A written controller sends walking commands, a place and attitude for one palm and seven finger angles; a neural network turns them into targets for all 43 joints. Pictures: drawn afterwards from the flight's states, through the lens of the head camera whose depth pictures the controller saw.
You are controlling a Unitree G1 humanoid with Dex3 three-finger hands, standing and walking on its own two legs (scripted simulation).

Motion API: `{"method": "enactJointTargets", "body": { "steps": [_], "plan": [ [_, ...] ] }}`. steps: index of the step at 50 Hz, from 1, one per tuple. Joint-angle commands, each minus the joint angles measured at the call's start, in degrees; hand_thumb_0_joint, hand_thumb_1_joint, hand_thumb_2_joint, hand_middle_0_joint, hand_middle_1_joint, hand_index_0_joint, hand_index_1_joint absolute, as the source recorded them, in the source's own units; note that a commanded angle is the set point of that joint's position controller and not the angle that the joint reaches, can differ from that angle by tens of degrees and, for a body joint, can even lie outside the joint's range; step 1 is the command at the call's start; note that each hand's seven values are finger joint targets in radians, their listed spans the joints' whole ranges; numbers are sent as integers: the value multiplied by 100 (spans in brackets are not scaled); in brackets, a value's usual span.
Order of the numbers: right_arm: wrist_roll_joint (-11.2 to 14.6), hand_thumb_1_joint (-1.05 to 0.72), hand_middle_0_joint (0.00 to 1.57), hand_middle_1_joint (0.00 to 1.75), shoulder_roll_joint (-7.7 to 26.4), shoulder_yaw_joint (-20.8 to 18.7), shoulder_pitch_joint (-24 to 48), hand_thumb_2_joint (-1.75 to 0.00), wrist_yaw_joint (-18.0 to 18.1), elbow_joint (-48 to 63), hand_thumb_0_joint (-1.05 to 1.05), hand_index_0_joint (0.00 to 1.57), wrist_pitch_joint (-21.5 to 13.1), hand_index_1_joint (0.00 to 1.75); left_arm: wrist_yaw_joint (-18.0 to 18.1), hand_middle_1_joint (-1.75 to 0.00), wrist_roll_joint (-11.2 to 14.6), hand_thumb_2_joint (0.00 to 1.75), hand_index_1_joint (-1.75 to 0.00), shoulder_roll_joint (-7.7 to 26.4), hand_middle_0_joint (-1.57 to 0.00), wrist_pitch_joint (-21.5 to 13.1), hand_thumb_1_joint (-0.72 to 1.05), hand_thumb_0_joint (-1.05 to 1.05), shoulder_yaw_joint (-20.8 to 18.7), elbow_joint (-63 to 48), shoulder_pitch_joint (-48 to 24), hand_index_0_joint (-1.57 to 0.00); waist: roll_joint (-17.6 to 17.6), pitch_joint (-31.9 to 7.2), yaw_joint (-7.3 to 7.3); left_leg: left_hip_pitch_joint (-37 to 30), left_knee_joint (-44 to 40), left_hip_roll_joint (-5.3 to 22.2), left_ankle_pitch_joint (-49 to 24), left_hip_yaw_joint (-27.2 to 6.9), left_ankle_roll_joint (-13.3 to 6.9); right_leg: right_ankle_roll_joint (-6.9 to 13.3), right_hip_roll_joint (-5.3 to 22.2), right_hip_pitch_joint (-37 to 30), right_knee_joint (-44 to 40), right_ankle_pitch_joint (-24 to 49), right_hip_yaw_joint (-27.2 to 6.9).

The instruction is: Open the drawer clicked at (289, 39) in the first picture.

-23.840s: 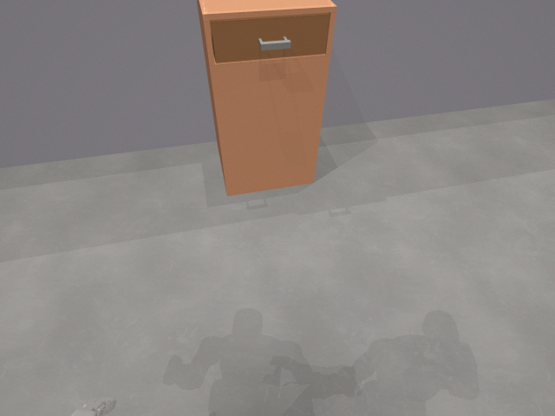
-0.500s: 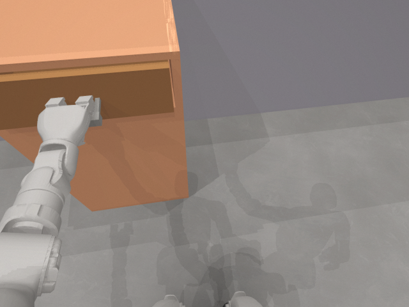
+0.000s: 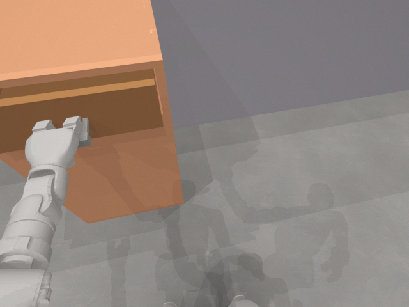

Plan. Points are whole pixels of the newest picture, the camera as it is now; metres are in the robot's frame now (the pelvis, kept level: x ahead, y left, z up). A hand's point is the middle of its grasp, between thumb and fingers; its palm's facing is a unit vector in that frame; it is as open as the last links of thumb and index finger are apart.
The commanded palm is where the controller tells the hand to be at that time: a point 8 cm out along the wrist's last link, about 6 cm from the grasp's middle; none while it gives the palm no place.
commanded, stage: pull the drawer open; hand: left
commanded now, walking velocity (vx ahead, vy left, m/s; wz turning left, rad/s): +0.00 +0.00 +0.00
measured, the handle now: (63, 134) +0.46 +0.29 +0.03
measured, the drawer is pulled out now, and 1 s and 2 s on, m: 0.05 0.26 0.30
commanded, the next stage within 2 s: open the thumb to release the handle in 1.40 s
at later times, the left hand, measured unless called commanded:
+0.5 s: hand (64, 215) +0.30 +0.26 +0.00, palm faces +0.00 -0.07 -1.00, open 5.3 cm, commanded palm +0.26 +0.26 +0.06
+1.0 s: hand (61, 268) +0.21 +0.24 +0.00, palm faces -0.04 -0.07 -1.00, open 5.4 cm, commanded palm +0.15 +0.25 +0.06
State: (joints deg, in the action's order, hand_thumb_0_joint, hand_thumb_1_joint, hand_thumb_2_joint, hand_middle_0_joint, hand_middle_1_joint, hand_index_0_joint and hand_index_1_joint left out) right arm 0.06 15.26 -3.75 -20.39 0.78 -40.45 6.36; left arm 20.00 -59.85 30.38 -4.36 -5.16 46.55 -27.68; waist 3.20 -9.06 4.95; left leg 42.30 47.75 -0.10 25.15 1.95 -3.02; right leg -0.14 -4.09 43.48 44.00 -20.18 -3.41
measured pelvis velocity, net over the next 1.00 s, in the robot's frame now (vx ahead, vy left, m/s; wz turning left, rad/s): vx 0.02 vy -0.03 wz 0.02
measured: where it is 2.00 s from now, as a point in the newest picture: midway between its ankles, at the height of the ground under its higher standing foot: outside the picture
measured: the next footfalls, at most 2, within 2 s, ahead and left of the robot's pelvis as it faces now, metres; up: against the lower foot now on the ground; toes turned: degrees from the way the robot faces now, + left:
none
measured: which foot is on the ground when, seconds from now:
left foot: down 0.00-1.00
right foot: down 0.00-1.00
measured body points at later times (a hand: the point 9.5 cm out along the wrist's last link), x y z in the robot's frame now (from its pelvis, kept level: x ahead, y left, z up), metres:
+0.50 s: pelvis +0.02 +0.00 +0.01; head +0.07 -0.01 +0.46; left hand +0.29 +0.26 +0.06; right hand +0.21 -0.23 -0.09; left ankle -0.03 +0.08 -0.70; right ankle +0.00 -0.13 -0.70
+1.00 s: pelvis +0.02 -0.03 +0.01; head +0.06 -0.04 +0.46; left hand +0.20 +0.24 +0.06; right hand +0.22 -0.27 -0.09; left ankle -0.03 +0.08 -0.70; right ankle +0.00 -0.13 -0.70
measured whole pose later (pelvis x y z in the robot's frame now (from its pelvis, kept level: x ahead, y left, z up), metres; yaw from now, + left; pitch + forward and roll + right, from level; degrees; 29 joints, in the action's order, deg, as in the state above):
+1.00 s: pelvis +0.02 -0.03 +0.01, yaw +1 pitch +11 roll +0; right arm -1.3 13.9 -1.9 -6.2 0.4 -35.6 2.6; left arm 24.3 -58.3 21.9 1.3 -1.1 -0.3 25.6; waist 1.8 -7.0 -1.0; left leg 28.1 42.8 -0.3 25.6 1.3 -0.6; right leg 2.3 -3.9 31.1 43.5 -23.0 -2.8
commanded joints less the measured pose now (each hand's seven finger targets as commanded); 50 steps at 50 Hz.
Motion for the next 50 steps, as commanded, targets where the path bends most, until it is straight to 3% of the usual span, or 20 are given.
{"method": "enactJointTargets", "body": {
  "steps": [1, 4, 6, 8, 16, 18, 20, 23, 26, 28, 29, 32, 33, 36, 40, 42, 47, 50],
  "plan": [
    [55, -90, 20, 30, 883, -297, 32, -90, 14, 688, 0, 20, -251, 30, 289, -135, 147, 90, -135, 1225, -40, 199, 90, 0, -350, -1403, -302, -40, -104, -1983, -478, -1346, -577, 58, -3378, -188, 80, 195, 32, -1834, -309, 2381, 432],
    [45, -90, 20, 30, 848, -304, 198, -90, 3, 763, 0, 20, -289, 30, 362, -135, 141, 90, -135, 1075, -40, 373, 90, 0, -333, -1997, 208, -40, 166, -2151, -540, -1833, -580, 119, -4027, -253, 130, 188, 48, -1836, -301, 2491, 441],
    [44, -90, 20, 30, 816, -296, 303, -90, -20, 832, 0, 20, -346, 30, 370, -135, 160, 90, -135, 789, -40, 511, 90, 0, -156, -2368, 507, -40, 167, -1991, -529, -1980, -586, 140, -4236, -298, 164, 182, 46, -1777, -334, 2497, 496],
    [39, -90, 20, 30, 811, -280, 433, -90, -29, 869, 0, 20, -364, 30, 379, -135, 185, 90, -135, 733, -40, 643, 90, 0, -174, -2626, 803, -40, 195, -1928, -539, -2141, -611, 179, -4448, -377, 206, 187, 56, -1768, -347, 2477, 528],
    [-10, -90, 20, 30, 685, -162, 932, -90, -7, 1096, 0, 20, -439, 30, 392, -135, 133, 90, -135, 254, -40, 1024, 90, 0, 161, -3604, 1630, -40, 195, -1637, -611, -2410, -669, 147, -4433, -418, 286, 191, 99, -1822, -395, 2439, 587],
    [-27, -90, 20, 30, 662, -144, 1056, -90, -11, 1154, 0, 20, -435, 30, 399, -135, 149, 90, -135, 283, -40, 1048, 90, 0, 86, -3904, 1976, -40, 244, -1707, -688, -2456, -685, 130, -4513, -430, 305, 217, 112, -1975, -396, 2511, 555],
    [-33, -90, 20, 30, 623, -111, 1152, -90, -12, 1169, 0, 20, -447, 30, 398, -135, 115, 90, -135, 76, -40, 1073, 90, 0, 278, -4078, 2033, -40, 221, -1553, -638, -2506, -696, 126, -4401, -446, 322, 208, 116, -1871, -403, 2443, 583],
    [-49, -90, 20, 30, 609, -63, 1321, -90, 33, 1190, 0, 20, -425, 30, 391, -135, 102, 90, -135, 243, -40, 1078, 90, 0, 79, -4090, 2355, -40, -28, -1411, -705, -2286, -777, 43, -3907, -368, 278, 237, 106, -2111, -471, 2441, 517],
    [-69, -90, 20, 30, 542, -19, 1463, -90, 73, 1237, 0, 20, -450, 30, 426, -135, 15, 90, -135, 74, -40, 1052, 90, 0, 239, -4197, 2440, -40, 6, -1220, -731, -2238, -821, -10, -3534, -324, 262, 250, 110, -2041, -480, 2259, 523],
    [-80, -90, 20, 30, 546, -13, 1549, -90, 93, 1239, 0, 20, -442, 30, 444, -135, 20, 90, -135, 302, -40, 1009, 90, 0, -10, -4334, 2671, -40, 89, -1334, -824, -2248, -850, -32, -3507, -320, 275, 283, 106, -2208, -485, 2309, 444],
    [-82, -90, 20, 30, 506, 14, 1590, -90, 95, 1266, 0, 20, -461, 30, 447, -135, 19, 90, -135, 154, -40, 1019, 90, 0, 115, -4298, 2850, -40, 5, -1243, -821, -2225, -855, -54, -3373, -299, 256, 267, 118, -2205, -488, 2316, 447],
    [-78, -90, 20, 30, 481, 24, 1692, -90, 127, 1257, 0, 20, -493, 30, 446, -135, 63, 90, -135, 194, -40, 971, 90, 0, 3, -4339, 3135, -40, -153, -1151, -860, -2084, -886, -112, -3046, -263, 235, 267, 116, -2319, -522, 2366, 362],
    [-89, -90, 20, 30, 508, 27, 1770, -90, 132, 1265, 0, 20, -492, 30, 454, -135, 61, 90, -135, 317, -40, 936, 90, 0, -114, -4491, 3193, -40, -58, -1226, -911, -2114, -917, -107, -3079, -264, 242, 288, 122, -2395, -531, 2427, 308],
    [-91, -90, 20, 30, 467, 39, 1844, -90, 118, 1307, 0, 20, -554, 30, 463, -135, 117, 90, -135, 99, -40, 887, 90, 0, 13, -4697, 3683, -40, -142, -1154, -920, -2058, -888, -139, -2994, -235, 224, 262, 143, -2432, -507, 2592, 260],
    [-103, -90, 20, 30, 430, 32, 1986, -90, 87, 1362, 0, 20, -628, 30, 534, -135, 208, 90, -135, 153, -40, 789, 90, 0, -249, -5113, 4667, -40, -234, -1221, -1030, -1964, -872, -176, -2905, -186, 222, 246, 199, -2658, -472, 3075, 98],
    [-88, -90, 20, 30, 421, 47, 2055, -90, 64, 1344, 0, 20, -644, 30, 565, -135, 265, 90, -135, 160, -40, 743, 90, 0, -356, -5167, 5192, -40, -412, -1047, -1046, -1792, -866, -214, -2746, -183, 234, 236, 212, -2692, -457, 3304, 5],
    [-132, -90, 20, 30, 424, 13, 2138, -90, -50, 1387, 0, 20, -677, 30, 750, -135, 230, 90, -135, 63, -40, 674, 90, 0, -375, -5771, 5955, -40, -14, -1015, -1056, -1869, -754, -177, -2882, -170, 232, 259, 212, -2446, -346, 3150, 11],
    [-156, -90, 20, 30, 417, 4, 2170, -90, -82, 1424, 0, 20, -670, 30, 864, -135, 242, 90, -135, 89, -40, 640, 90, 0, -501, -5928, 6484, -40, -153, -962, -1080, -1739, -684, -197, -2687, -170, 222, 253, 212, -2409, -290, 3083, -8]
  ]
}}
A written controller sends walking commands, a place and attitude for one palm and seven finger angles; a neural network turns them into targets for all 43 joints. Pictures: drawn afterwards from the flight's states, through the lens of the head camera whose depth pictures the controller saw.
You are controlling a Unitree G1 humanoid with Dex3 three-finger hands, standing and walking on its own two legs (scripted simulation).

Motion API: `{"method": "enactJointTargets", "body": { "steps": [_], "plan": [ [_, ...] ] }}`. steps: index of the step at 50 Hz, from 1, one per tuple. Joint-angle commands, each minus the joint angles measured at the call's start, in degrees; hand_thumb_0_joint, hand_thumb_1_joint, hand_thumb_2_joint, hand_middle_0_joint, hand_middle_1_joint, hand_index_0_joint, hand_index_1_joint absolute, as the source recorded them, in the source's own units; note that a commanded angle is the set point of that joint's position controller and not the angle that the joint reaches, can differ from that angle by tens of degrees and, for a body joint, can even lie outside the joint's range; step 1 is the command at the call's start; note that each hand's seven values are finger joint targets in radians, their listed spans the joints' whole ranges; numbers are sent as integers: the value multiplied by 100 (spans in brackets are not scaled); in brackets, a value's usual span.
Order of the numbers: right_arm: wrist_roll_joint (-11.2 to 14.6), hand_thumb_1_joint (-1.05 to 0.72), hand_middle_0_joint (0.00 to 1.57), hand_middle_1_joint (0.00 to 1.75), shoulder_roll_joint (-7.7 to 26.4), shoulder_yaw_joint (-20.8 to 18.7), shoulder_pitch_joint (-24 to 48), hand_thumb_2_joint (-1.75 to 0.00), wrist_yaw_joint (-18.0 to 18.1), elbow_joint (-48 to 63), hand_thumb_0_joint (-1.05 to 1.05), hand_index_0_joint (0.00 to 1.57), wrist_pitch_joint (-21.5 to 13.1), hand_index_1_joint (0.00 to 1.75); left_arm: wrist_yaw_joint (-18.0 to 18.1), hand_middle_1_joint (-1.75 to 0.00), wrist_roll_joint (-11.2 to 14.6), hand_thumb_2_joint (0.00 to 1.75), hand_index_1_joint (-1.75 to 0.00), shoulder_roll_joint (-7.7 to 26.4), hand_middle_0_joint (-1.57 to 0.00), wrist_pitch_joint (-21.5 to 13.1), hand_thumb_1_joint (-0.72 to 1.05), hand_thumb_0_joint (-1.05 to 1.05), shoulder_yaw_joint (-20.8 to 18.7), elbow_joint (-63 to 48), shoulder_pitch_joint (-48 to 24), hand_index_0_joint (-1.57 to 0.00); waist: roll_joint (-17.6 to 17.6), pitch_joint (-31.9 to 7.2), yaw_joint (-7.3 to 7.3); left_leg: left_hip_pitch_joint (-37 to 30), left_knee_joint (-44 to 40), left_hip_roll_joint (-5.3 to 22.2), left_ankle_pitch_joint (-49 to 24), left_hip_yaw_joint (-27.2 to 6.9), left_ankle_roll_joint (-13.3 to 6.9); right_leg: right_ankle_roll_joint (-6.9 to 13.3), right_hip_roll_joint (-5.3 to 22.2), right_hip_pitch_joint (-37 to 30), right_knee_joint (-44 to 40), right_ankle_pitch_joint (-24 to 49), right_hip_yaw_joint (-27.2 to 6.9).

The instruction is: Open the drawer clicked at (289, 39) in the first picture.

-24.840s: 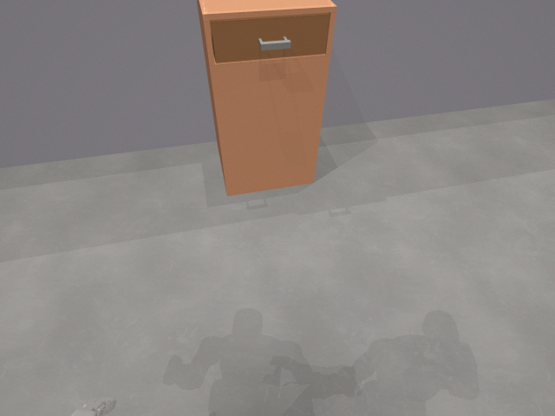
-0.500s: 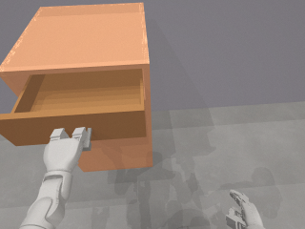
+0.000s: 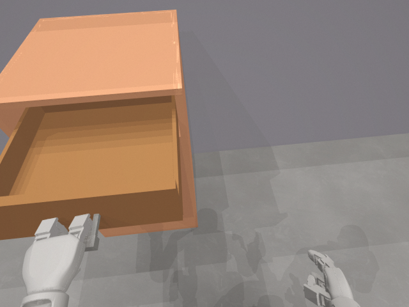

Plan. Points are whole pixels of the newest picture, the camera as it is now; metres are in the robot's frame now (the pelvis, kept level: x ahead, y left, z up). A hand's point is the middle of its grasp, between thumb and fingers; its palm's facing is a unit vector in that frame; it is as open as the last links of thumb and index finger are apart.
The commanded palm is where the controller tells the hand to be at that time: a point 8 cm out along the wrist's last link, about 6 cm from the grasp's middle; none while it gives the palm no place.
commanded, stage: pull the drawer open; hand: left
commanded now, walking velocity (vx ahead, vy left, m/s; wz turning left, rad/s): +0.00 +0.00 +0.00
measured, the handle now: (70, 234) +0.24 +0.28 +0.02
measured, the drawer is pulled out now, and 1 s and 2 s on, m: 0.26 0.30 0.30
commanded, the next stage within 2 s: open the thumb to release the handle in 0.40 s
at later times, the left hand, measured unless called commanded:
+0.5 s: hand (66, 291) +0.15 +0.26 -0.01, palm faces -0.01 -0.05 -1.00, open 5.5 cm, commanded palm +0.13 +0.26 +0.05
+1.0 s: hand (67, 292) +0.15 +0.25 +0.00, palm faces -0.01 -0.06 -1.00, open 12.1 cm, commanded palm +0.12 +0.26 +0.05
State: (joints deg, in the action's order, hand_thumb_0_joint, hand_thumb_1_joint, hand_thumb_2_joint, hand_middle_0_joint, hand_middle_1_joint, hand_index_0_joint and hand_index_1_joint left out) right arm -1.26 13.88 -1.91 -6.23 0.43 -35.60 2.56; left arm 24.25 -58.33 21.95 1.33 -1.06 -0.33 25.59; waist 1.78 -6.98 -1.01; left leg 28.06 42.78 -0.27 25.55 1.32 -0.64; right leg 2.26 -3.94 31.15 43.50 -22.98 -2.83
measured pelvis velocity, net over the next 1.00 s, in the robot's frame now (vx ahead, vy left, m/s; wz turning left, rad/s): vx -0.03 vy -0.01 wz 0.03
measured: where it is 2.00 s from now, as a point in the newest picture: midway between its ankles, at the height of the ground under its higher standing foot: outside the picture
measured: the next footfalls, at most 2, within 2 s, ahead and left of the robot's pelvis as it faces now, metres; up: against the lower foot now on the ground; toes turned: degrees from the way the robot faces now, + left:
none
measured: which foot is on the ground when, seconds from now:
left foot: down 0.00-1.00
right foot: down 0.00-1.00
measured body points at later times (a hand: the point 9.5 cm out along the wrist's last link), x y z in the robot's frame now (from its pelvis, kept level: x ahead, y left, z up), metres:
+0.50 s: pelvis -0.01 +0.00 -0.01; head +0.03 -0.02 +0.44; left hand +0.15 +0.26 +0.05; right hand +0.21 -0.22 -0.11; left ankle -0.05 +0.11 -0.71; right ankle -0.02 -0.10 -0.71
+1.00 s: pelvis -0.03 -0.01 +0.00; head +0.00 -0.03 +0.45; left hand +0.14 +0.25 +0.05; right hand +0.20 -0.22 -0.10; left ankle -0.05 +0.11 -0.71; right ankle -0.02 -0.10 -0.71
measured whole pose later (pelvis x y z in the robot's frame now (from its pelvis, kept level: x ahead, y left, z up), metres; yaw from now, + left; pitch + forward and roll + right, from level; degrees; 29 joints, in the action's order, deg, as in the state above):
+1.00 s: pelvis -0.03 -0.01 +0.00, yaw +2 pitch +7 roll +1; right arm -1.5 12.6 -0.4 -4.3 3.1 -35.9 1.8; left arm 24.3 -59.8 20.8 2.0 1.6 0.4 24.3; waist 2.1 -5.9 -4.0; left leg 27.9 44.8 -0.9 24.4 -0.4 0.0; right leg 2.9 -3.3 30.6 45.9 -22.7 -1.1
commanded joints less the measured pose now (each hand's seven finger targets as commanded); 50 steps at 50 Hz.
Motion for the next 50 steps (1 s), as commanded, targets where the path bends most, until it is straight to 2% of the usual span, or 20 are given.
{"method": "enactJointTargets", "body": {
  "steps": [1, 4, 8, 9, 11, 13, 15, 19, 20, 24, 25, 26, 27, 29, 33, 35, 37, 39, 45, 50],
  "plan": [
    [-37, -90, 20, 30, 564, -182, 775, -90, -48, 913, 0, 20, -295, 30, 487, -135, 54, 90, -135, 969, -40, 40, 90, 0, -964, -1256, 1163, -40, -49, -1210, -459, -299, -133, -191, -2705, -96, -24, 10, 186, -1101, -203, 3382, -90],
    [-65, -90, 20, 30, 554, -178, 818, -90, -76, 962, 0, 20, -288, 30, 614, -135, 51, 90, -135, 1036, -40, -21, 90, 0, -1122, -1413, 1619, -40, 12, -1172, -529, -228, -60, -205, -2679, -107, -21, 17, 194, -1043, -118, 3402, -120],
    [-73, -90, 20, 30, 552, -202, 805, -90, -126, 1006, 0, 20, -254, 30, 740, -135, -7, 90, -135, 878, -40, -53, 90, 0, -984, -1695, 1793, -40, 256, -1092, -478, -283, 43, -169, -2696, -154, -29, 60, 137, -678, -34, 2840, -16],
    [-98, -90, 20, 30, 552, -180, 821, -90, -141, 1031, 0, 20, -262, 30, 788, -135, -15, 90, -135, 886, -40, -48, 90, 0, -998, -1692, 1896, -40, 156, -1072, -500, -274, 72, -167, -2586, -160, -38, 48, 121, -571, -10, 2644, -7],
    [-95, -90, 20, 30, 544, -185, 820, -90, -118, 1016, 0, 20, -259, 30, 811, -135, -41, 90, -135, 873, -40, -44, 90, 0, -999, -1574, 1743, -40, -19, -982, -468, -163, 121, -200, -2297, -160, -50, 46, 100, -474, -19, 2509, -17],
    [-94, -90, 20, 30, 540, -181, 831, -90, -89, 1065, 0, 20, -237, 30, 799, -135, 29, 90, -135, 929, -40, -14, 90, 0, -1083, -1673, 1750, -40, 115, -1066, -499, -152, 92, -210, -2232, -162, -43, 67, 115, -609, -37, 2571, -48],
    [-77, -90, 20, 30, 506, -159, 844, -90, -56, 1057, 0, 20, -230, 30, 805, -135, 52, 90, -135, 1009, -40, 34, 90, 0, -1186, -1582, 1666, -40, 32, -1026, -512, -91, 100, -231, -2085, -158, -47, 58, 121, -657, -39, 2578, -89],
    [-90, -90, 20, 30, 519, -109, 876, -90, -21, 1081, 0, 20, -212, 30, 787, -135, -1, 90, -135, 1026, -40, 124, 90, 0, -1119, -1623, 1334, -40, 120, -1047, -477, -155, 75, -230, -2135, -183, -44, 59, 114, -593, -33, 2519, -123],
    [-63, -90, 20, 30, 482, -127, 848, -90, -13, 1061, 0, 20, -222, 30, 765, -135, 33, 90, -135, 912, -40, 157, 90, 0, -1032, -1550, 1470, -40, 103, -1012, -480, -144, 70, -218, -2110, -173, -48, 52, 125, -679, -62, 2559, -76],
    [-76, -90, 20, 30, 507, -92, 891, -90, 22, 1052, 0, 20, -224, 30, 738, -135, 22, 90, -135, 1026, -40, 166, 90, 0, -1083, -1560, 1297, -40, 50, -1013, -475, -141, 43, -231, -2143, -193, -44, 50, 134, -704, -71, 2671, -144],
    [-68, -90, 20, 30, 547, -113, 861, -90, 60, 910, 0, 20, -210, 30, 736, -135, -51, 90, -135, 724, -40, 190, 90, 0, -579, -1496, -101, -40, -19, -858, -82, -141, 138, -217, -1968, -227, -67, 11, 143, -374, -85, 2531, -59],
    [-101, -90, 20, 30, 523, -150, 783, -90, 91, 935, 0, 20, -279, 30, 777, -134, -106, 87, -134, 890, -40, 157, 83, 0, -846, -1393, -28, -40, -56, -989, -251, -153, 102, -202, -1907, -234, -59, 10, 131, -401, -80, 2274, -14],
    [-82, -90, 20, 30, 510, -160, 766, -90, 107, 916, 0, 20, -296, 30, 764, -134, -125, 84, -134, 818, -39, 169, 76, 0, -795, -1246, 230, -39, 105, -946, -289, -176, 67, -204, -1880, -220, -47, 34, 128, -440, -115, 2198, 27],
    [-98, -90, 20, 30, 529, -124, 811, -90, 121, 934, 0, 20, -299, 30, 781, -132, -147, 78, -132, 883, -38, 212, 62, 0, -772, -1270, 207, -38, 17, -1148, -341, -261, 54, -214, -1918, -206, -49, 29, 133, -494, -117, 2158, -10],
    [-34, -90, 20, 30, 525, -121, 863, -90, 198, 870, 0, 20, -253, 30, 649, -129, -174, 66, -129, 858, -36, 351, 34, 0, -623, -1080, -100, -36, -119, -991, -311, -213, -73, -230, -1718, -214, -45, 40, 137, -614, -265, 1994, -17],
    [-22, -90, 20, 30, 488, -111, 897, -90, 234, 863, 0, 20, -272, 30, 583, -127, -165, 60, -127, 868, -35, 394, 20, 0, -600, -1037, -71, -35, -92, -992, -381, -225, -120, -244, -1654, -183, -58, 28, 159, -728, -318, 1960, -40],
    [-19, -90, 20, 30, 495, -77, 933, -90, 261, 856, 0, 20, -276, 30, 503, -126, -167, 54, -126, 852, -34, 434, 6, 0, -512, -983, -214, -34, -201, -886, -368, -169, -176, -256, -1559, -183, -64, 6, 174, -767, -382, 1914, -60],
    [-26, -90, 20, 30, 484, -55, 968, -90, 279, 865, 0, 20, -282, 30, 438, -124, -202, 48, -124, 929, -33, 412, -8, 0, -536, -1049, -291, -33, -56, -906, -411, -283, -226, -257, -1613, -171, -58, 19, 172, -789, -404, 1872, -88],
    [-15, -90, 20, 30, 461, -43, 961, -90, 294, 841, 0, 20, -323, 30, 289, -120, -129, 30, -120, 885, -30, 260, -50, 0, -538, -915, -253, -30, -206, -624, -403, -183, -319, -276, -1393, -172, -72, -4, 186, -819, -582, 1685, -150],
    [-26, -90, 20, 30, 447, -59, 936, -90, 303, 822, 0, 20, -363, 30, 302, -120, -172, 30, -120, 953, -30, 106, -50, 0, -645, -828, -290, -30, -148, -605, -423, -155, -301, -303, -1311, -158, -70, -5, 188, -779, -623, 1575, -204]
  ]
}}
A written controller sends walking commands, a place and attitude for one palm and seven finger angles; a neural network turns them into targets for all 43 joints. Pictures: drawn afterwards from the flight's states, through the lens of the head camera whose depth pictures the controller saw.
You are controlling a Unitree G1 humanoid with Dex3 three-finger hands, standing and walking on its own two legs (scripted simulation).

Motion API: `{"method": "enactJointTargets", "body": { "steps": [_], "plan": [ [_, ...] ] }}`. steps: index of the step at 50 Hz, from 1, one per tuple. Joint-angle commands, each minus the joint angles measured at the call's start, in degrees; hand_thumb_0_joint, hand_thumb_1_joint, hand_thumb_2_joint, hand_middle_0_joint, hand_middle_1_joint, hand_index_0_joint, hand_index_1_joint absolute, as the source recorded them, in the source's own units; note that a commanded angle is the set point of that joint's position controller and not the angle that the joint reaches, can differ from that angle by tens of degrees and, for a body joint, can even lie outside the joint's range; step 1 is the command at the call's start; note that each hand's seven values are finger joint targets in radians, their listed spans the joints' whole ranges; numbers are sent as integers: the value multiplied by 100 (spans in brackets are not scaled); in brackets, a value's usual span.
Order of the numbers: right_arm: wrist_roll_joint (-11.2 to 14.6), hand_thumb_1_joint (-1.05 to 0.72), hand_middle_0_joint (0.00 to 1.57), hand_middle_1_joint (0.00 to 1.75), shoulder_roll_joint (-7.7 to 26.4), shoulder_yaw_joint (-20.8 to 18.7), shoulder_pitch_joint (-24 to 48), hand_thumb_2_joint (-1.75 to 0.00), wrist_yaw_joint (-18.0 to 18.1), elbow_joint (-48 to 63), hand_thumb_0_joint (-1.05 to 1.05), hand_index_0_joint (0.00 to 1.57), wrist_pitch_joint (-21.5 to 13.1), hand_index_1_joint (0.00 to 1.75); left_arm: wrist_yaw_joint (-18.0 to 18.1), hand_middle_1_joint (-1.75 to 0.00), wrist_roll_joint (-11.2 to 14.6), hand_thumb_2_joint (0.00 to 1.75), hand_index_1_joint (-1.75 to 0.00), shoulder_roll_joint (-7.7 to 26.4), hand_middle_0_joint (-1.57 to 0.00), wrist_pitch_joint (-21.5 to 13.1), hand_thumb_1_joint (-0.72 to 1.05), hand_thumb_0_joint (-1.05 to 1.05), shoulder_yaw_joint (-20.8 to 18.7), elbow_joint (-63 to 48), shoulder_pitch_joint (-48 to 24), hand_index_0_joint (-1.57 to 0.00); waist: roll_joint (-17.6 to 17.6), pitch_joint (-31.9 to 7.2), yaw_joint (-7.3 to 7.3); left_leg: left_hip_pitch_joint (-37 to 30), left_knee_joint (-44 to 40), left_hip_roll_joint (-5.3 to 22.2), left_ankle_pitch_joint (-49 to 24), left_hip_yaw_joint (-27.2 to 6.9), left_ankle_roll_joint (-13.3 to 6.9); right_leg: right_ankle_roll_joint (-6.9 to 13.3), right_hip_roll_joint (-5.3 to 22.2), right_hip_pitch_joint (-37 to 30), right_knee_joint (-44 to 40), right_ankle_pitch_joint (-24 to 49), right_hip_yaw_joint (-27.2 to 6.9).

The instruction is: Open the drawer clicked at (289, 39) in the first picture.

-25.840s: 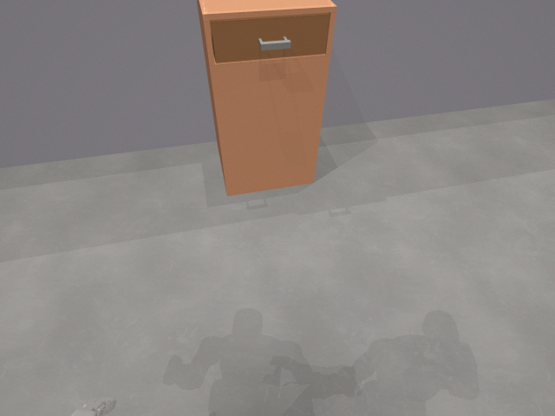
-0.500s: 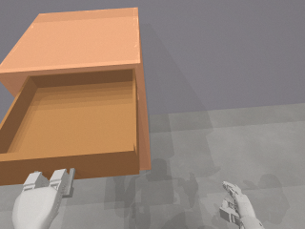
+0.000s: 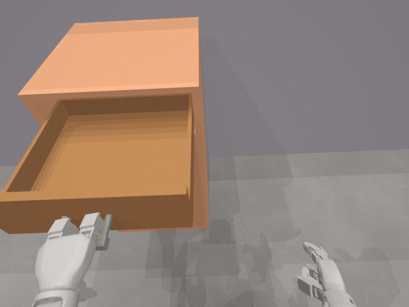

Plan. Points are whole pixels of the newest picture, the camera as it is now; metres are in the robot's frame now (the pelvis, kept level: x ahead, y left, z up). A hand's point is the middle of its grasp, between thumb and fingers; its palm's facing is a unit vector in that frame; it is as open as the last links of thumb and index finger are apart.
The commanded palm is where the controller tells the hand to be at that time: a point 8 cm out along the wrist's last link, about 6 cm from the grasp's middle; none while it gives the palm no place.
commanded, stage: lift the hand off the handle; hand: left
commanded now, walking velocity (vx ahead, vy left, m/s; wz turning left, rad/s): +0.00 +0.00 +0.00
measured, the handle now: (82, 232) +0.24 +0.27 +0.02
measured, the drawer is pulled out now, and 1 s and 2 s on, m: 0.30 0.30 0.30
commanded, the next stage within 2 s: draw the hand back to the body in 1.70 s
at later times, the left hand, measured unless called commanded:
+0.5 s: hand (85, 257) +0.20 +0.26 +0.00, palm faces +0.01 -0.05 -1.00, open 13.7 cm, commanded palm +0.18 +0.27 +0.07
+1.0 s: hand (62, 241) +0.20 +0.27 +0.07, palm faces +0.05 -0.08 -1.00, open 13.3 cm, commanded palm +0.17 +0.27 +0.14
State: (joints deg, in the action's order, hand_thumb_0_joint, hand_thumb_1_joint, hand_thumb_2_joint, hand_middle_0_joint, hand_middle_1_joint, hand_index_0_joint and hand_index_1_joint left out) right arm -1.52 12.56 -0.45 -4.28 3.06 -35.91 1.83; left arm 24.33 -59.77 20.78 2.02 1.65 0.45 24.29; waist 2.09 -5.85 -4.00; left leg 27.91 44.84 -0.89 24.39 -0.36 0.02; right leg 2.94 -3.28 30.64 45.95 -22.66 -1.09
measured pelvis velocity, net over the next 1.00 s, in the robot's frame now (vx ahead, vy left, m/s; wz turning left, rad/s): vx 0.00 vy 0.01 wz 0.02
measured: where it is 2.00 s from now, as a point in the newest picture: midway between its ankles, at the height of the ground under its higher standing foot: outside the picture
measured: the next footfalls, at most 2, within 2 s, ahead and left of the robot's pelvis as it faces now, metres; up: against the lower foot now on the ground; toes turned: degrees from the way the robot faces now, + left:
none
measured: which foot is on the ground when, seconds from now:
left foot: down 0.00-1.00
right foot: down 0.00-1.00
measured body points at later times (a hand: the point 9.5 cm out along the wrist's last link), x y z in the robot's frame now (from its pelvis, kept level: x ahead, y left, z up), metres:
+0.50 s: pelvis -0.01 +0.00 +0.00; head +0.02 -0.02 +0.45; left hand +0.19 +0.26 +0.05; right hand +0.20 -0.21 -0.11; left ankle -0.02 +0.12 -0.71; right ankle +0.00 -0.09 -0.71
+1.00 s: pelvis +0.00 +0.01 +0.02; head +0.01 -0.02 +0.47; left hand +0.19 +0.27 +0.12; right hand +0.24 -0.19 -0.07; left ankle -0.02 +0.12 -0.71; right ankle +0.00 -0.09 -0.71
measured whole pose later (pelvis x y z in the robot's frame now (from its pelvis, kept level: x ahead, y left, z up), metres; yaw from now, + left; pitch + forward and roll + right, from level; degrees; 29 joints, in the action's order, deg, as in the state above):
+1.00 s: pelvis +0.00 +0.01 +0.02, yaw +1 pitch +3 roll +0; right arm -0.6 13.1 0.2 -3.8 4.0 -36.7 2.1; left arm 14.5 -55.1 24.4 4.9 1.9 -8.2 20.3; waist 4.1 -3.3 -6.0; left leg 18.6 36.4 -1.7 20.5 -1.4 -0.8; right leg 2.0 -2.3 20.5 36.8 -19.1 -0.5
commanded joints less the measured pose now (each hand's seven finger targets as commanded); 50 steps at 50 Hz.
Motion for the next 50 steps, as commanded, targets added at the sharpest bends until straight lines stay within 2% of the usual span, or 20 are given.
{"method": "enactJointTargets", "body": {
  "steps": [1, 4, 5, 6, 8, 11, 14, 17, 18, 20, 22, 25, 30, 37, 41, 44, 46, 47, 48, 50],
  "plan": [
    [-16, -90, 20, 30, 585, -201, 752, -90, 40, 841, 0, 20, -299, 30, 303, -120, -58, 30, -120, 1050, -30, 10, -50, 0, -871, -918, -335, -30, -165, -697, -92, -136, -494, -240, -1154, 8, -140, -77, 123, -651, -874, 1476, -387],
    [-21, -90, 20, 30, 583, -227, 720, -90, 65, 816, 0, 20, -313, 30, 346, -120, -71, 30, -120, 1275, -30, -49, -50, 0, -1099, -881, -393, -30, -100, -850, -156, -109, -476, -254, -1126, 16, -132, -82, 152, -763, -871, 1477, -446],
    [-25, -90, 20, 30, 551, -232, 690, -90, 36, 812, 0, 20, -340, 30, 341, -120, -65, 30, -120, 748, -30, -32, -50, 0, -650, -708, -283, -30, -190, -751, -66, -83, -423, -249, -1154, 11, -130, -81, 139, -601, -814, 1525, -342],
    [-4, -90, 20, 30, 572, -254, 662, -90, 20, 793, 0, 20, -363, 30, 340, -120, -52, 30, -120, 748, -30, -58, -50, 0, -627, -719, -391, -30, -238, -770, -33, -87, -417, -227, -1135, 2, -130, -83, 129, -528, -808, 1455, -307],
    [-23, -90, 20, 30, 603, -282, 640, -90, 25, 771, 0, 20, -370, 30, 398, -120, -89, 30, -120, 922, -30, -86, -50, 0, -755, -823, -610, -30, -31, -902, -43, -159, -416, -222, -1213, -7, -121, -53, 103, -521, -770, 1447, -308],
    [-19, -90, 20, 30, 593, -265, 657, -90, 29, 777, 0, 20, -375, 30, 443, -120, -139, 30, -120, 857, -30, 5, -50, 0, -661, -734, -652, -30, -158, -986, -62, -87, -383, -229, -1172, -7, -122, -69, 120, -523, -712, 1449, -249],
    [-5, -90, 20, 30, 623, -244, 665, -90, 88, 742, 0, 20, -374, 30, 440, -120, -162, 30, -120, 981, -30, 88, -50, 0, -641, -591, -1208, -30, -373, -855, 32, -2, -386, -220, -929, -9, -153, -112, 140, -402, -802, 1077, -255],
    [30, -90, 20, 30, 610, -231, 659, -90, 160, 678, 0, 20, -369, 30, 377, -120, -123, 30, -120, 1076, -30, 136, -50, 0, -675, -384, -1502, -30, -420, -865, 22, 79, -397, -241, -799, 1, -167, -129, 175, -485, -865, 945, -299],
    [37, -90, 20, 30, 626, -238, 662, -90, 180, 675, 0, 20, -358, 30, 359, -120, -114, 30, -120, 1212, -30, 143, -50, 0, -776, -409, -1620, -30, -279, -955, -2, 22, -414, -241, -849, 10, -160, -109, 163, -532, -868, 963, -310],
    [59, -90, 20, 30, 594, -220, 646, -90, 196, 662, 0, 20, -359, 30, 316, -120, -83, 30, -120, 1050, -30, 184, -50, 0, -597, -314, -1683, -30, -212, -914, 12, -25, -446, -243, -845, 13, -156, -110, 159, -499, -859, 924, -224],
    [61, -90, 20, 30, 591, -234, 683, -90, 210, 704, 0, 20, -372, 30, 292, -120, -40, 30, -120, 1268, -30, 149, -50, 0, -776, -645, -1710, -30, -22, -1186, -88, -205, -505, -239, -1005, 6, -155, -89, 151, -713, -872, 1047, -272],
    [63, -90, 20, 30, 568, -195, 735, -90, 241, 702, 0, 20, -364, 30, 253, -120, 29, 30, -120, 1361, -30, 178, -50, 0, -810, -862, -1860, -30, -69, -1172, -53, -321, -576, -237, -1070, 4, -161, -110, 166, -835, -969, 1110, -265],
    [47, -90, 20, 30, 540, -172, 799, -90, 225, 770, 0, 20, -404, 30, 155, -120, 124, 30, -120, 1318, -30, 48, -50, 0, -801, -1360, -1671, -30, 139, -1112, -116, -580, -731, -220, -1293, -8, -149, -88, 165, -945, -1055, 1248, -203],
    [60, -90, 20, 30, 549, -157, 850, -90, 145, 792, 0, 20, -397, 30, 5, -120, 172, 30, -120, 1352, -30, 103, -50, 0, -851, -1591, -1412, -30, 87, -856, -140, -789, -958, -193, -1426, -28, -128, -90, 146, -1035, -1236, 1254, -139],
    [85, -90, 20, 30, 567, -132, 901, -90, 134, 836, 0, 20, -342, 30, -240, -120, 292, 30, -120, 1380, -30, 253, -50, 0, -825, -1750, -1326, -30, -85, -815, -161, -890, -1093, -195, -1510, 2, -148, -143, 180, -1292, -1375, 1427, -128],
    [96, -90, 20, 30, 580, -90, 954, -90, 137, 858, 0, 20, -290, 30, -480, -120, 357, 30, -120, 1398, -30, 326, -50, 0, -732, -1918, -1479, -30, 5, -641, -142, -1048, -1212, -189, -1614, -6, -156, -147, 193, -1368, -1497, 1500, -126],
    [86, -90, 20, 30, 581, -93, 947, -90, 118, 867, 0, 20, -270, 30, -606, -120, 376, 30, -120, 1422, -30, 298, -50, 0, -732, -2167, -1443, -30, 23, -727, -162, -1206, -1284, -182, -1807, -28, -155, -133, 177, -1489, -1522, 1630, -66],
    [78, -90, 20, 30, 558, -98, 943, -90, 103, 878, 0, 20, -269, 30, -670, -120, 410, 30, -120, 1386, -30, 277, -50, 0, -730, -2309, -1271, -30, 16, -803, -212, -1308, -1308, -173, -1949, -24, -162, -129, 182, -1596, -1540, 1784, -45],
    [72, -90, 20, 30, 582, -89, 959, -90, 101, 890, 0, 20, -255, 30, -720, -120, 452, 30, -120, 1560, -30, 257, -50, 0, -923, -2437, -1138, -30, 95, -821, -244, -1384, -1345, -161, -2101, -30, -147, -105, 176, -1721, -1583, 1930, -87],
    [57, -90, 20, 30, 547, -72, 955, -90, 66, 911, 0, 20, -229, 30, -789, -120, 469, 30, -120, 1485, -30, 228, -50, 0, -856, -2678, -953, -30, 136, -767, -263, -1448, -1369, -158, -2225, -22, -149, -114, 185, -1749, -1597, 2033, -42]
  ]
}}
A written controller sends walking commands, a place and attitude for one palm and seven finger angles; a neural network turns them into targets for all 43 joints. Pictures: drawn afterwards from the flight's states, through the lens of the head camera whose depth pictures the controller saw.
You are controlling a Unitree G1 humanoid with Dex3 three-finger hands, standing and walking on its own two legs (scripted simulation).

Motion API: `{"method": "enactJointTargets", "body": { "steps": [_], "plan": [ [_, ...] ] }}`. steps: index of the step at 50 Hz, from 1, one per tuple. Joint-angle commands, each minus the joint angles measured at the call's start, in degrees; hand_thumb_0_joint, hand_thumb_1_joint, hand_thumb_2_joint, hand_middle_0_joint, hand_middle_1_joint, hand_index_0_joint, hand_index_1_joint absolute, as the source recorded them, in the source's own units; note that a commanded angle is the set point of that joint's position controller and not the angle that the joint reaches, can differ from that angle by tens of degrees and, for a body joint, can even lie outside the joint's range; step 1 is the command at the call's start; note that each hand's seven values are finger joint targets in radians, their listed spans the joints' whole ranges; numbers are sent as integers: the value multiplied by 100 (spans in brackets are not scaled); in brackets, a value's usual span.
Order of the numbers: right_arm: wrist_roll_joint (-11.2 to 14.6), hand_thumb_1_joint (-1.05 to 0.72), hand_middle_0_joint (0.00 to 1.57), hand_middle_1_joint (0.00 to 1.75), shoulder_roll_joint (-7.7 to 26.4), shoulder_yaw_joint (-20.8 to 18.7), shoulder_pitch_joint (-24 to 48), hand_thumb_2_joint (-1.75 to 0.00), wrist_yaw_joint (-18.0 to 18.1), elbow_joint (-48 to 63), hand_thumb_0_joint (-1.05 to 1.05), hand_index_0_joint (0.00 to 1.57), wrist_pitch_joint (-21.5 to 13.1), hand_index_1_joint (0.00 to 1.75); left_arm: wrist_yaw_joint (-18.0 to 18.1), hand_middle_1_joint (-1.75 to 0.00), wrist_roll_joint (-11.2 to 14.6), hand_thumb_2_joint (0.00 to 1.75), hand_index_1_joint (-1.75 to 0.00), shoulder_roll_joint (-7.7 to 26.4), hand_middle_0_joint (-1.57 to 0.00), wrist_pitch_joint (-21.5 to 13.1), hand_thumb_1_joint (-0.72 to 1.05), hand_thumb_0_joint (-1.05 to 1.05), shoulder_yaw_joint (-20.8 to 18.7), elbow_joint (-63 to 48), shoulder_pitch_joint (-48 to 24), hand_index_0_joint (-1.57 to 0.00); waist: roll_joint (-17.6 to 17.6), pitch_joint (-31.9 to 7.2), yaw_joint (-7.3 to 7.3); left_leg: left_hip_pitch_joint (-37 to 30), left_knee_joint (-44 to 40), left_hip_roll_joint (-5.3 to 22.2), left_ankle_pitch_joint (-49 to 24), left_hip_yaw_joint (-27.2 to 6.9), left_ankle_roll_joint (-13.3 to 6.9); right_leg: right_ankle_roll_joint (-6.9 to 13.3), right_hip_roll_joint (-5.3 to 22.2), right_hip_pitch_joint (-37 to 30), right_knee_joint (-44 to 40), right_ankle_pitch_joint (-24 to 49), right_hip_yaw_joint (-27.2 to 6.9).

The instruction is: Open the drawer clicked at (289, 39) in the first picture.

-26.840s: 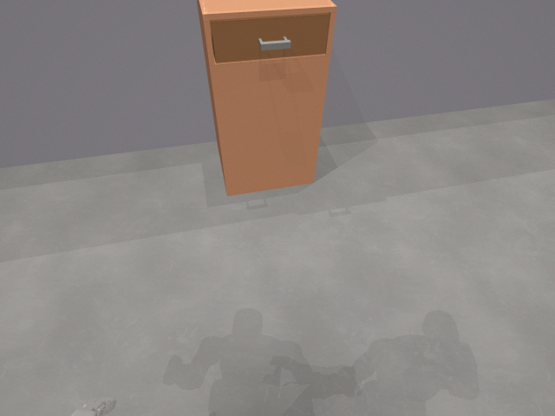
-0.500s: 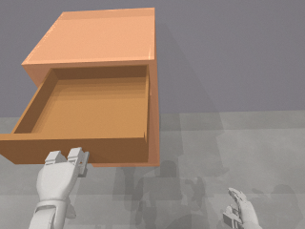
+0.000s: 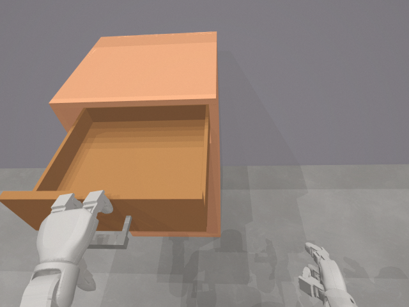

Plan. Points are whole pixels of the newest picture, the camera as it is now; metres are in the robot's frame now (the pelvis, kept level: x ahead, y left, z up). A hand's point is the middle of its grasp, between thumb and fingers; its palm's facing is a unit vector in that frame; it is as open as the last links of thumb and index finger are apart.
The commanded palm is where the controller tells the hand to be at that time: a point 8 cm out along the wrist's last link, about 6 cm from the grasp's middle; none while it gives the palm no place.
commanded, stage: lift the hand off the handle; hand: left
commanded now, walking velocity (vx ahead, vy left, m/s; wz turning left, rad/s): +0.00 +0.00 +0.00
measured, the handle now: (104, 231) +0.24 +0.26 +0.00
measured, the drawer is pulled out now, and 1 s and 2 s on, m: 0.30 0.30 0.30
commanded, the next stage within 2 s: draw the hand back to the body in 0.70 s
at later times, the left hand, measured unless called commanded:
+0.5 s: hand (74, 209) +0.22 +0.25 +0.13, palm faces +0.12 -0.07 -0.99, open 13.8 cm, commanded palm +0.18 +0.25 +0.19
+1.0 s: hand (65, 216) +0.20 +0.25 +0.14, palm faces +0.10 -0.07 -0.99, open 13.8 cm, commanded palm +0.17 +0.25 +0.20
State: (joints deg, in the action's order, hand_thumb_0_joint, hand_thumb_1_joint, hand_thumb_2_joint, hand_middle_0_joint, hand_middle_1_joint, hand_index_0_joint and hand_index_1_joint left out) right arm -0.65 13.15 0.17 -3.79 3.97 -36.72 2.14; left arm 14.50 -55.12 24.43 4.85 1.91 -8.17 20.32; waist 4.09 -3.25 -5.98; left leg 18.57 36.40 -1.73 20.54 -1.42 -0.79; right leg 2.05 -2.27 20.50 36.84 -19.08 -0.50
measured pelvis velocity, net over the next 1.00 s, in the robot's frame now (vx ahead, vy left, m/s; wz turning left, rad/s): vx -0.01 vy -0.01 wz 0.02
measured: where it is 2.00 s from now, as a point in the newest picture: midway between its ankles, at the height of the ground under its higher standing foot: outside the picture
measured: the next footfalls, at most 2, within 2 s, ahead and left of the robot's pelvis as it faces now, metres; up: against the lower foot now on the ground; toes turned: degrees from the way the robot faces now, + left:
none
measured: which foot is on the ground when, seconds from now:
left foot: down 0.00-1.00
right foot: down 0.00-1.00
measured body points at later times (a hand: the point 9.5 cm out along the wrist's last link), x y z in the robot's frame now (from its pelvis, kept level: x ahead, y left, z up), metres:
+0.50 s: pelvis +0.01 +0.01 +0.01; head +0.00 -0.03 +0.46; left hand +0.21 +0.25 +0.18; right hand +0.24 -0.18 -0.08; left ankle -0.02 +0.11 -0.72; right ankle +0.00 -0.10 -0.72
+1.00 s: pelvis -0.01 -0.01 +0.02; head -0.01 -0.05 +0.46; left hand +0.19 +0.25 +0.19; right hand +0.23 -0.19 -0.07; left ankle -0.02 +0.11 -0.72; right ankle +0.00 -0.10 -0.72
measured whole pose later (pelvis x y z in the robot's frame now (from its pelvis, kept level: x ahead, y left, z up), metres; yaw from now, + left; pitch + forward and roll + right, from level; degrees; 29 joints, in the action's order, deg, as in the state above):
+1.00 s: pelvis -0.01 -0.01 +0.02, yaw +1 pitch -3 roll +0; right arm 0.9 14.1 3.0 -2.9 1.2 -36.1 5.3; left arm 0.1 -49.6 30.4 8.8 -1.7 -21.9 16.5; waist 6.1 0.5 -7.1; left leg 7.8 25.3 -1.1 14.7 -2.6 -0.3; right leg 2.4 -2.6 9.1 25.0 -13.3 0.4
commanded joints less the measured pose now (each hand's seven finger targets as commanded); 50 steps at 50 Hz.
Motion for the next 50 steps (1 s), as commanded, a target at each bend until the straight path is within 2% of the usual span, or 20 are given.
{"method": "enactJointTargets", "body": {
  "steps": [1, 3, 4, 9, 13, 14, 16, 18, 21, 23, 25, 29, 33, 34, 37, 42, 43, 44, 48, 50],
  "plan": [
    [-39, -90, 20, 30, 502, -110, 899, -90, -37, 973, 0, 20, -240, 30, 151, -120, -3, 30, -120, 1103, -30, -50, -50, 0, -861, -1801, -613, -30, -115, -902, -30, -480, -578, -63, -1832, 68, -61, -31, 78, -712, -719, 1627, -62],
    [-26, -90, 20, 30, 526, -98, 955, -90, -49, 943, 0, 20, -182, 30, 56, -120, 13, 30, -120, 1194, -30, 13, -50, 0, -978, -1658, -691, -30, -173, -643, -16, -484, -675, -37, -1777, 54, -43, -15, 61, -710, -862, 1541, -103],
    [-31, -90, 20, 30, 512, -74, 922, -90, -69, 979, 0, 20, -175, 30, 19, -120, -7, 30, -120, 1213, -30, 28, -50, 0, -986, -1749, -632, -30, -151, -724, -71, -519, -695, -31, -1803, 77, -60, -32, 95, -773, -853, 1566, -65],
    [31, -90, 20, 30, 512, -38, 940, -90, -136, 1014, 0, 20, -88, 30, -362, -120, 133, 30, -120, 983, -30, 251, -50, 0, -632, -2008, -818, -30, -181, -745, -10, -755, -892, 8, -1986, 69, -57, -52, 100, -986, -1003, 1553, 75],
    [56, -90, 20, 30, 554, -1, 1073, -90, -151, 1099, 0, 20, -38, 30, -619, -120, 176, 30, -120, 1160, -30, 365, -50, 0, -709, -2371, -838, -30, -28, -850, -72, -954, -1007, 56, -2263, 30, -51, -31, 72, -1246, -1109, 1769, 47],
    [32, -90, 20, 30, 505, 42, 954, -90, -184, 1085, 0, 20, -53, 30, -661, -120, 102, 30, -120, 1038, -30, 343, -50, 0, -523, -2464, -957, -30, -101, -900, -54, -973, -1002, 59, -2395, 48, -67, -46, 119, -1227, -1071, 1782, 139],
    [32, -90, 20, 30, 531, 22, 974, -90, -197, 1076, 0, 20, -14, 30, -723, -120, 134, 30, -120, 1079, -30, 362, -50, 0, -529, -2540, -1010, -30, -81, -744, -60, -1001, -1112, 82, -2431, 44, -51, -47, 87, -1259, -1149, 1792, 174],
    [79, -90, 20, 30, 567, 61, 1112, -90, -202, 1079, 0, 20, 17, 30, -745, -120, 164, 30, -120, 1459, -30, 423, -50, 0, -975, -2466, -958, -30, -24, -637, -143, -932, -1213, 110, -2288, -7, -22, -4, 42, -1419, -1223, 1728, 74],
    [80, -90, 20, 30, 533, 90, 1081, -90, -230, 1040, 0, 20, 66, 30, -794, -120, 114, 30, -120, 1457, -30, 467, -50, 0, -947, -2452, -1161, -30, -56, -559, -151, -928, -1300, 77, -2330, 43, -23, -12, 76, -1459, -1264, 1719, 129],
    [146, -90, 20, 30, 534, 96, 1232, -90, -273, 1111, 0, 20, 63, 30, -843, -120, 244, 30, -120, 1525, -30, 560, -50, 0, -1094, -2601, -1112, -30, 105, -639, -183, -1000, -1333, 114, -2406, -8, 3, 16, 48, -1596, -1292, 1799, 69],
    [149, -90, 20, 30, 542, 55, 1137, -90, -306, 1064, 0, 20, 79, 30, -935, -120, 354, 30, -120, 1422, -30, 578, -50, 0, -948, -2783, -1105, -30, 183, -768, -132, -1138, -1364, 108, -2652, 28, 6, -7, 64, -1678, -1307, 2006, 99],
    [170, -90, 20, 30, 531, 124, 1146, -90, -373, 1158, 0, 20, 34, 30, -1159, -120, 452, 30, -120, 1290, -30, 696, -50, 0, -768, -3018, -1074, -30, -98, -811, -95, -1130, -1372, 124, -2626, 47, -23, -59, 104, -1690, -1333, 1957, 198],
    [232, -90, 20, 30, 602, 132, 1302, -90, -391, 1166, 0, 20, 119, 30, -1322, -120, 456, 30, -120, 1363, -30, 842, -50, 0, -906, -2719, -810, -30, -203, -375, -100, -991, -1480, 160, -2335, 51, -15, -45, 20, -1620, -1447, 1804, 130],
    [200, -90, 20, 30, 558, 180, 1181, -90, -413, 1148, 0, 20, 125, 30, -1357, -120, 365, 30, -120, 1245, -30, 811, -50, 0, -704, -2747, -967, -30, -254, -423, -89, -979, -1488, 132, -2339, 101, -24, -52, 97, -1640, -1414, 1731, 213],
    [196, -90, 20, 30, 599, 128, 1210, -90, -372, 1157, 0, 20, 179, 30, -1321, -120, 358, 30, -120, 1472, -30, 711, -50, 0, -898, -2782, -1081, -30, -291, -453, -109, -993, -1527, 116, -2132, 117, -35, -72, 75, -1649, -1466, 1600, 155],
    [147, -90, 20, 30, 574, 119, 1184, -90, -306, 1111, 0, 20, 89, 30, -1164, -120, 323, 30, -120, 1596, -30, 476, -50, 0, -1046, -2776, -1365, -30, -2, -610, -135, -1088, -1451, 43, -2065, 107, -43, -52, 94, -1619, -1532, 1530, 73],
    [177, -90, 20, 30, 573, 136, 1279, -90, -306, 1165, 0, 20, 47, 30, -1142, -120, 414, 30, -120, 1617, -30, 463, -50, 0, -1135, -2838, -1370, -30, 164, -609, -129, -1093, -1444, 64, -1939, 57, -39, -30, 60, -1611, -1571, 1407, 11],
    [145, -90, 20, 30, 516, 156, 1136, -90, -308, 1099, 0, 20, 1, 30, -1133, -120, 362, 30, -120, 1590, -30, 402, -50, 0, -1087, -2701, -1429, -30, -36, -678, -127, -1077, -1405, 29, -1966, 92, -48, -49, 120, -1612, -1533, 1358, 105],
    [184, -90, 20, 30, 589, 103, 1232, -90, -257, 1054, 0, 20, -11, 30, -1176, -120, 507, 30, -120, 1866, -30, 389, -50, 0, -1436, -2344, -1233, -30, -40, -377, -114, -984, -1391, 5, -1759, 83, -43, -64, 87, -1527, -1668, 1272, -92],
    [166, -90, 20, 30, 587, 77, 1124, -90, -243, 1000, 0, 20, 4, 30, -1218, -120, 563, 30, -120, 1805, -30, 357, -50, 0, -1322, -2325, -1232, -30, -11, -409, -70, -980, -1416, -15, -1830, 123, -51, -81, 128, -1585, -1627, 1383, -20]
  ]
}}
